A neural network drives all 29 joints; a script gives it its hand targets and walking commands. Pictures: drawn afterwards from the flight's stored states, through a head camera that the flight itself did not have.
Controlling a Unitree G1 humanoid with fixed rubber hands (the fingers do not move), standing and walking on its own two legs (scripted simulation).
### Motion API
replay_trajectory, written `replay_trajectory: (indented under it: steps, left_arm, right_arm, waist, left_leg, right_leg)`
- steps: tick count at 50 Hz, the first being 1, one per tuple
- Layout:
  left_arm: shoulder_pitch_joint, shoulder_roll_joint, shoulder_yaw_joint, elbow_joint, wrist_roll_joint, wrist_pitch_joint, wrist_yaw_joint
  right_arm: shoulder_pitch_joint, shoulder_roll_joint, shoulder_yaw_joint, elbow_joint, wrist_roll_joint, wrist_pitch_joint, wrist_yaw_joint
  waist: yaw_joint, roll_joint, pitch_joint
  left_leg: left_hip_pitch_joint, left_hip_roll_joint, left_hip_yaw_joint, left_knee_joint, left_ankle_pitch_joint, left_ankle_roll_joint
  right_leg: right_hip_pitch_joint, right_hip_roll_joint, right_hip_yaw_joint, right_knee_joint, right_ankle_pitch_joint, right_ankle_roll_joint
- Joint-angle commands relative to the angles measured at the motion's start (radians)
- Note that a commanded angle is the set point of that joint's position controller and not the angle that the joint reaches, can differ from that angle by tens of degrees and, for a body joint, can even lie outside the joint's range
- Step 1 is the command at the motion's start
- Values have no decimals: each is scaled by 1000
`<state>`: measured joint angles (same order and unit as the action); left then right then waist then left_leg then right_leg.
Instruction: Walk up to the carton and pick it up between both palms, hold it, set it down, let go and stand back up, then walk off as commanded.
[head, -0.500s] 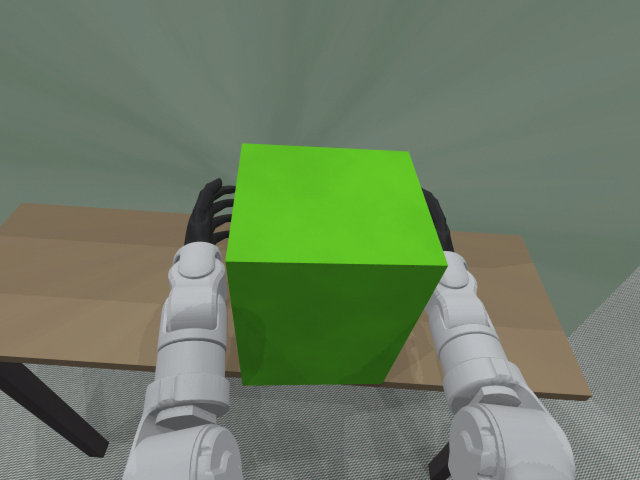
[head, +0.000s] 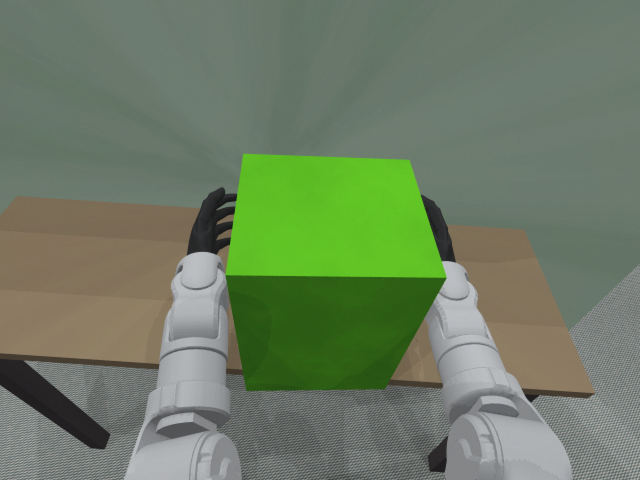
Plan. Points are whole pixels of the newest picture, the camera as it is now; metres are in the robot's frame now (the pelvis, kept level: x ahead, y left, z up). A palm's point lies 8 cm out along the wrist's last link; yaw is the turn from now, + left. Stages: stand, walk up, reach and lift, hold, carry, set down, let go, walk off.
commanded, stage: set down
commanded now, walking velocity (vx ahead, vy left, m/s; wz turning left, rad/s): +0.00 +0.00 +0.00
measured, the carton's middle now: (321, 284) +0.36 +0.00 +0.05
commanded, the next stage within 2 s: none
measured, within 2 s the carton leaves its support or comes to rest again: neither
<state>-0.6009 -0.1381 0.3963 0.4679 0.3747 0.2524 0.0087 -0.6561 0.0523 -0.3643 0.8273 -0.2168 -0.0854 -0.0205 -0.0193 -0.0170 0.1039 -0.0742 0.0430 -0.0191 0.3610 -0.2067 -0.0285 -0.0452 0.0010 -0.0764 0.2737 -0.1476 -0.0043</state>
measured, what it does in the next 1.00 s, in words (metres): stands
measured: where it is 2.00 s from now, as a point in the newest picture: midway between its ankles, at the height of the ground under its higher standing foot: outside the picture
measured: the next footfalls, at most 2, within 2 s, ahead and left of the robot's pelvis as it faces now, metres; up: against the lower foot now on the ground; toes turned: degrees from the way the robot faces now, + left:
none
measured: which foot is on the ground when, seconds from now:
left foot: down 0.00-1.00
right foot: down 0.00-1.00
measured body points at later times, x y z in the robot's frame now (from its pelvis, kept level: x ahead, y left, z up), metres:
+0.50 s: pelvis +0.00 +0.00 +0.00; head +0.01 +0.02 +0.45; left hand +0.39 +0.15 +0.09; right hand +0.39 -0.15 +0.09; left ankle +0.00 +0.13 -0.75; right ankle +0.01 -0.12 -0.75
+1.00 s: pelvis +0.02 -0.01 +0.00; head +0.07 +0.00 +0.45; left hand +0.42 +0.15 +0.05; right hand +0.42 -0.15 +0.06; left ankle +0.00 +0.13 -0.75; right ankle +0.01 -0.12 -0.75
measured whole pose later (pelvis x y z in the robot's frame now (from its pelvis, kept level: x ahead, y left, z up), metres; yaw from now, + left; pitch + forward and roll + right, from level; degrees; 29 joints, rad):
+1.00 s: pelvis +0.02 -0.01 +0.00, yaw -1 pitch +5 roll -1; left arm -0.58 -0.04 0.33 0.68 0.24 0.00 0.13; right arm -0.65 -0.06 -0.01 0.90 0.11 -0.18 -0.10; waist -0.02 0.01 0.01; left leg -0.25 0.05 -0.02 0.36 -0.20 -0.03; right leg -0.23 0.01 -0.07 0.28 -0.15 -0.01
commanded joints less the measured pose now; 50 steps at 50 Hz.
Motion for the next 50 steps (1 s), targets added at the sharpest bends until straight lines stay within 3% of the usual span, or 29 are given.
replay_trajectory:
  steps: [1, 3, 4, 14, 21, 23, 27, 31, 32, 36, 39, 40, 46, 50]
  left_arm:
    - [-305, -427, -224, 106, 38, -87, -85]
    - [-300, -433, -224, 115, 39, -93, -88]
    - [-297, -425, -211, 119, 46, -91, -90]
    - [-270, -436, -185, 134, 64, -102, -97]
    - [-263, -458, -194, 124, 65, -106, -109]
    - [-252, -433, -184, 127, 62, -112, -103]
    - [-235, -287, -159, 103, 43, -128, -67]
    - [-220, -33, -122, 111, -17, -145, 23]
    - [-236, 29, -128, 108, -51, -154, 51]
    - [-299, 37, -192, 167, -141, -182, 117]
    - [-337, 26, -220, 159, -175, -215, 135]
    - [-331, 17, -220, 166, -175, -224, 136]
    - [-279, 112, -188, 222, -204, -290, 127]
    - [-232, 176, -165, 229, -240, -310, 112]
  right_arm:
    - [-404, 416, 247, -60, -27, -85, 122]
    - [-382, 421, 227, -46, -37, -88, 123]
    - [-387, 416, 226, -37, -36, -84, 125]
    - [-361, 427, 205, -29, -57, -83, 135]
    - [-338, 463, 197, -29, -71, -80, 142]
    - [-329, 438, 182, -32, -71, -83, 141]
    - [-282, 272, 138, -16, -67, -82, 114]
    - [-230, -6, 116, 46, 20, -85, 48]
    - [-252, -68, 151, 34, 65, -89, 27]
    - [-313, -71, 259, 95, 198, -78, -36]
    - [-349, -70, 284, 93, 232, -82, -57]
    - [-364, -63, 294, 76, 238, -87, -61]
    - [-343, -166, 338, 70, 300, -130, -89]
    - [-321, -265, 376, 88, 371, -151, -102]
  waist:
    - [71, 25, -347]
    - [60, 28, -336]
    - [72, 29, -325]
    - [79, 22, -286]
    - [67, 27, -288]
    - [76, 33, -294]
    - [63, 21, -285]
    - [65, 51, -270]
    - [79, 37, -278]
    - [72, 33, -291]
    - [61, 53, -394]
    - [71, 65, -442]
    - [86, 70, -629]
    - [92, 39, -619]
  left_leg:
    - [-4, -35, 132, -90, 310, -2]
    - [-11, -35, 132, -90, 299, 0]
    - [-17, -34, 132, -96, 287, 3]
    - [-15, -33, 133, -102, 264, 5]
    - [-9, -32, 132, -95, 272, 4]
    - [-15, -34, 131, -96, 268, 5]
    - [0, -34, 134, -95, 265, 0]
    - [-14, -28, 132, -84, 248, -13]
    - [-35, -27, 137, -71, 254, -10]
    - [-94, -25, 119, -49, 226, -4]
    - [-81, -22, 106, -25, 252, -12]
    - [-66, -22, 107, -12, 282, -16]
    - [-45, -28, 105, 65, 500, -37]
    - [-55, -32, 106, 69, 547, -42]
  right_leg:
    - [74, 42, -39, 5, 181, 31]
    - [70, 40, -39, 0, 170, 30]
    - [74, 38, -36, -1, 154, 27]
    - [45, 42, -36, -12, 112, 28]
    - [21, 44, -39, -16, 103, 27]
    - [25, 42, -36, -14, 93, 27]
    - [14, 46, -35, -10, 92, 26]
    - [-5, 47, -20, -6, 65, 21]
    - [-9, 51, -11, 1, 85, 18]
    - [-38, 55, 16, 10, 106, 2]
    - [-85, 57, 22, 24, 117, -7]
    - [-101, 60, 23, 27, 129, -11]
    - [-72, 71, 35, 64, 325, -11]
    - [-28, 82, 42, 80, 410, -4]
